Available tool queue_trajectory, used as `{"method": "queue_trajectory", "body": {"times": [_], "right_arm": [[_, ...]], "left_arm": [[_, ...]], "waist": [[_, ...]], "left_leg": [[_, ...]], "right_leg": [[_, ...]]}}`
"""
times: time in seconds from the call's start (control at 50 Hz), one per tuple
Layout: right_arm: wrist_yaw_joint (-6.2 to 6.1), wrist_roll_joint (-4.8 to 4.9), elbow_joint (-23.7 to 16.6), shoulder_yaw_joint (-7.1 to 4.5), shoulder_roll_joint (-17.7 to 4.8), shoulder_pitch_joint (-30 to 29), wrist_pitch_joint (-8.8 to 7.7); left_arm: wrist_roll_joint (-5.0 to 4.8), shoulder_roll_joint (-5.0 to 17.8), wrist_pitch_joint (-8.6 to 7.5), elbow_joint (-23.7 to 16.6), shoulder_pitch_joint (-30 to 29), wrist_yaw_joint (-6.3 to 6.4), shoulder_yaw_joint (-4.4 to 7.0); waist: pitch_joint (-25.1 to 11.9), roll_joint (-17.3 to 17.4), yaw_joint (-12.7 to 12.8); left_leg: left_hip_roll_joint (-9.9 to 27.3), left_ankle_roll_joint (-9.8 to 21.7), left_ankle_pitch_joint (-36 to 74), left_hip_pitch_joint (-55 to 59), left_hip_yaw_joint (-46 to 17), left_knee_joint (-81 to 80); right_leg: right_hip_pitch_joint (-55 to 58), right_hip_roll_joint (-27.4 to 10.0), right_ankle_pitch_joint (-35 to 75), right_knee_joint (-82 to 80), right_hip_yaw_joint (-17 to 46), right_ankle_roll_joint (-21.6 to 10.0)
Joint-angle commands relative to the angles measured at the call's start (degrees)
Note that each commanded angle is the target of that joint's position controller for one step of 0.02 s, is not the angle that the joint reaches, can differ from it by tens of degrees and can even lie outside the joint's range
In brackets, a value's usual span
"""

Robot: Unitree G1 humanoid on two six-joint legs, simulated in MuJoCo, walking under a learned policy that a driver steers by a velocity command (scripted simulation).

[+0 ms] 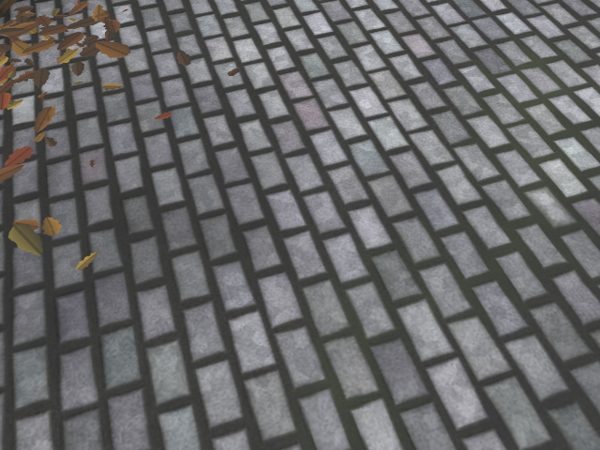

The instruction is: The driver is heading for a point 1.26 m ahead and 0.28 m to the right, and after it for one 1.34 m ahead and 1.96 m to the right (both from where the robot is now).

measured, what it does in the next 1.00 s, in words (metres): walks ahead, turning right: left foot, then right foot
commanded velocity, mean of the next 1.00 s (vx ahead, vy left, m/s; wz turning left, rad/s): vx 0.32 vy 0.00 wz -0.31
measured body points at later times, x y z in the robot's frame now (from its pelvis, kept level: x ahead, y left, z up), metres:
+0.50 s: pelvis +0.09 -0.03 -0.01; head +0.09 -0.06 +0.44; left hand +0.21 +0.23 -0.13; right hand +0.06 -0.29 -0.17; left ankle +0.03 +0.13 -0.74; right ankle +0.10 -0.11 -0.74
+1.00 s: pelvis +0.34 -0.09 -0.02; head +0.37 -0.10 +0.43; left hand +0.40 +0.17 -0.16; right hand +0.44 -0.39 -0.12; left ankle +0.48 -0.06 -0.74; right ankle +0.11 -0.11 -0.71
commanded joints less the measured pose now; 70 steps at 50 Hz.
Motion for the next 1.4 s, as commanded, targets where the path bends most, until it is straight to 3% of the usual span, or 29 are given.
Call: {"method": "queue_trajectory", "body": {"times": [0.02,0.1,0.12,0.14,0.2,0.24,0.28,0.34,0.44,0.48,0.5,0.52,0.54,0.58,0.64,0.74,0.86,0.9,0.94,0.96,0.98,1.0,1.02,1.04,1.06,1.1,1.16,1.3,1.4], "right_arm": [[-0.37,0.14,1.4,-0.22,-2.8,6.8,0.92],[-0.83,-0.5,2.8,0.5,-2.8,7.9,-0.61],[-1.04,-0.2,2.5,0.19,-5.5,6.2,-1.29],[-0.96,0.73,2.7,0.09,-5.2,4.8,-1.64],[-1.5,0.76,1.4,-1.05,-6.7,4.2,-2.14],[-1.89,0.57,0.7,-2.41,-8.9,6.8,-1.87],[-2.1,0.21,0.6,-3.44,-9.6,8.6,-2.19],[-1.79,0.18,-0.9,-3.74,-8.6,6.1,-3.85],[-0.1,0.05,-1.8,-4.87,-10.8,3.9,-4.98],[0.63,-0.38,-2.5,-4.88,-10.4,3.5,-4.73],[1.29,-1.29,-4.3,-3.83,-7.0,1.7,-4.67],[2.31,-1.01,-10.1,-2.88,-3.7,-3.6,-5.34],[2.75,-1.88,-10.0,-3.11,-6.3,-5.5,-5.52],[3.43,0.06,-9.1,-3.21,-7.3,-4.6,-6.68],[3.43,-1.23,-8.7,-3.2,-7.3,-3.4,-5.41],[3.48,-0.74,-12.8,-2.09,-5.3,-11.7,-3.97],[3.72,0.33,-16.8,-1.43,-5.6,-18.7,-4.41],[3.29,0.35,-16.2,-2.03,-7.1,-14.4,-4.72],[2.12,0.48,-12.5,-3.27,-9.2,-1.9,-5.17],[1.38,-0.09,-10.1,-3.98,-10.7,6.9,-5.67],[0.72,-1.58,-9.7,-5.03,-15.5,14.6,-5.95],[1.48,-1.62,-8.7,-5.71,-18.0,13.5,-5.38],[1.98,0.07,-9.7,-4.73,-13.1,7.2,-4.98],[2.17,0.62,-10.8,-3.76,-9.1,2.2,-5.16],[2.26,0.27,-10.6,-3.19,-7.4,0.7,-5.52],[1.94,0.42,-8.7,-2.44,-5.9,2.3,-6.28],[2.08,1.01,-6.6,-2.65,-7.1,6.6,-7.5],[1.99,1.27,-4.0,-2.43,-7.5,13.2,-7.3],[1.32,0.74,-2.1,-2.32,-8.0,17.2,-6.77]], "left_arm": [[-0.09,7.8,0.56,-2.3,-0.6,0.38,1.35],[-0.61,5.8,1.7,-1.5,0.4,0.76,0.78],[-1.19,4.5,1.98,-1.0,3.7,0.57,0.73],[-1.31,3.9,2.3,-0.8,3.4,0.47,0.68],[-0.72,5.9,2.56,-2.2,1.5,0.28,1.57],[-0.02,5.5,2.83,-3.9,-0.9,-0.44,2.14],[0.73,4.9,2.59,-6.3,-3.6,-1.2,2.48],[0.42,5.0,1.78,-7.1,-3.3,-1.9,3.31],[-0.22,3.9,1.73,-8.0,-1.4,-2.73,3.77],[0.5,5.8,1.3,-5.4,7.2,-2.67,4.93],[1.11,10.7,0.65,-3.6,14.9,-2.0,6.46],[0.11,16.8,0.37,-3.6,18.7,-1.45,7.35],[0.22,15.0,0.7,-4.0,15.0,-1.11,6.7],[0.0,12.6,0.5,-6.8,8.0,-0.75,6.17],[-1.14,10.1,-0.61,-7.4,7.1,-0.3,5.33],[-1.2,9.6,-1.13,-5.8,11.9,-0.05,5.08],[-0.59,10.1,-1.59,-4.5,13.4,0.23,4.76],[-0.41,11.3,-1.77,-4.7,11.0,0.49,4.91],[0.08,12.6,-1.71,-4.4,9.7,0.46,5.22],[0.08,12.1,-1.7,-4.5,9.6,0.26,5.07],[-0.87,7.7,-1.8,-6.1,12.8,-0.09,4.04],[-2.09,5.4,-1.69,-5.5,19.2,-0.46,3.83],[-0.36,9.5,-1.33,-5.4,14.0,-0.16,4.36],[-0.07,9.7,-1.47,-6.6,8.5,-0.6,4.4],[0.01,8.6,-1.48,-7.3,6.0,-0.94,4.12],[1.02,7.3,-0.43,-7.1,6.4,-1.62,3.83],[1.24,6.0,0.56,-7.7,4.2,-2.19,3.39],[0.53,4.4,0.55,-13.1,-12.6,-2.8,1.95],[0.26,5.2,0.13,-15.5,-18.9,-2.4,1.88]], "waist": [[-5.6,-7.3,-1.6],[-1.4,-1.7,-2.2],[0.3,2.1,0.9],[1.5,5.2,1.1],[-1.7,6.3,0.8],[0.7,7.8,-1.4],[2.8,7.2,-2.5],[1.5,2.9,-0.7],[-0.5,4.0,0.6],[-2.6,-0.7,4.0],[-4.7,-13.7,7.4],[-4.2,-25.9,7.8],[-0.6,-12.8,5.6],[-0.1,-3.4,1.9],[-2.6,-4.7,0.2],[-1.2,-4.6,1.8],[0.7,-5.9,3.7],[-0.3,-6.0,1.0],[-6.5,-5.2,-4.1],[-11.2,-3.4,-7.8],[-19.0,4.8,-8.2],[-21.1,16.0,-4.0],[-12.7,5.5,-2.5],[-6.2,0.4,-1.9],[-4.1,-0.8,-1.0],[-3.6,1.7,0.8],[-3.1,1.7,1.2],[0.0,1.7,-2.5],[0.6,2.3,-4.1]], "left_leg": [[-0.6,0.0,2.5,10.7,1.9,-5.2],[3.2,1.4,10.4,17.6,-2.5,-22.7],[6.3,2.5,7.9,14.0,-7.0,-24.7],[6.4,2.9,3.7,7.0,-7.1,-26.5],[5.5,3.3,-8.8,7.0,-6.3,-29.0],[11.1,7.2,-21.5,10.2,-12.0,-33.2],[19.8,12.3,-21.1,11.8,-18.2,-37.5],[18.4,10.9,-9.7,16.5,-11.5,-36.7],[13.7,7.4,-4.8,9.5,2.1,-30.6],[10.6,5.6,-3.2,2.2,7.6,-16.7],[6.2,2.7,-0.7,-5.7,14.0,4.4],[-4.3,0.5,-13.2,-25.3,9.7,18.4],[0.9,1.4,-10.3,-28.3,1.6,24.5],[4.1,1.6,2.2,-23.2,0.2,20.5],[3.5,-0.6,8.0,-17.4,1.5,14.6],[2.2,-2.9,14.8,-19.7,3.7,3.5],[0.4,0.7,21.6,-12.1,5.1,-9.8],[-1.1,2.8,18.6,-5.7,5.0,-12.3],[-4.7,4.9,14.1,7.3,6.4,-14.9],[-1.8,6.4,13.8,19.1,3.7,-16.4],[12.7,10.1,2.5,32.6,-15.6,-17.8],[22.3,16.5,-0.4,38.2,-41.8,-28.2],[19.6,14.9,-9.1,30.4,-39.2,-30.6],[17.5,13.7,-7.1,21.7,-29.2,-31.4],[14.6,12.4,-0.6,17.1,-23.0,-32.6],[11.3,10.9,10.1,12.5,-14.9,-34.0],[10.6,11.9,18.1,12.4,-10.1,-35.8],[7.2,10.2,27.0,16.3,-2.3,-37.7],[9.7,10.1,35.7,23.4,-3.4,-33.5]], "right_leg": [[-5.1,-14.9,-8.0,-11.0,13.5,-5.5],[-9.4,-12.6,-18.4,-8.8,14.4,0.2],[-8.9,-8.7,-15.9,-7.6,12.1,1.8],[-2.9,-6.0,-10.6,-5.1,9.2,2.3],[-1.1,-3.1,-15.0,3.1,7.6,0.9],[-10.9,0.0,-21.3,12.7,4.9,0.0],[-18.3,-3.7,-19.5,26.0,5.0,-0.1],[-20.8,-7.0,-17.3,27.0,6.5,0.9],[-2.7,-3.2,-12.2,12.4,-1.5,0.9],[10.2,-0.1,-13.7,7.5,-1.5,-0.5],[17.1,-9.6,-24.7,-1.6,15.4,-3.7],[22.7,-22.5,-35.0,-15.5,49.9,-12.0],[19.3,-23.8,-31.9,-14.9,47.5,-13.1],[13.6,-18.4,-16.4,-11.9,34.3,-9.6],[13.0,-13.4,2.9,-11.8,25.0,-7.8],[14.5,-11.5,14.5,-11.5,19.8,-7.6],[15.5,-12.8,21.2,-11.6,18.4,-5.3],[16.7,-13.4,30.5,-8.2,17.5,-3.8],[18.1,-11.4,44.3,6.0,15.3,-2.2],[12.6,-8.9,37.5,18.4,13.6,-1.4],[0.3,-3.8,16.3,37.2,10.7,-0.1],[-14.8,5.1,-23.9,51.6,10.4,1.0],[-19.2,0.3,-19.1,54.3,13.4,-0.2],[-18.9,-2.3,-13.3,51.7,12.6,-0.3],[-17.4,-4.2,-10.7,48.7,12.0,-0.3],[-13.8,-6.2,-9.6,44.7,10.9,0.9],[-16.0,-7.5,-8.0,41.1,8.6,2.6],[-20.8,-8.5,4.9,20.5,3.3,5.4],[-18.9,-6.3,4.0,12.2,2.5,3.9]]}}
Keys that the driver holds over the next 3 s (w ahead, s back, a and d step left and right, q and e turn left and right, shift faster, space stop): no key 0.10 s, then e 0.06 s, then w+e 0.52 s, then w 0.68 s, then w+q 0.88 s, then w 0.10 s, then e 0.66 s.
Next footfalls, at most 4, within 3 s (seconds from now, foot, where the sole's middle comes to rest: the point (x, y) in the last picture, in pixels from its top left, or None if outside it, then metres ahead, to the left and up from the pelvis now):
0.10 left None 0.07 0.13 -0.78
0.48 right None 0.14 -0.12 -0.78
0.96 left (360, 429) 0.51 -0.07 -0.78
1.50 right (477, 345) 0.71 -0.36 -0.78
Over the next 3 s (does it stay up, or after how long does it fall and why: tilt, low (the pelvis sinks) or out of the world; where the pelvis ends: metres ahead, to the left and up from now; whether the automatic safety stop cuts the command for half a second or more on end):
stays up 1.22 -0.28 0.00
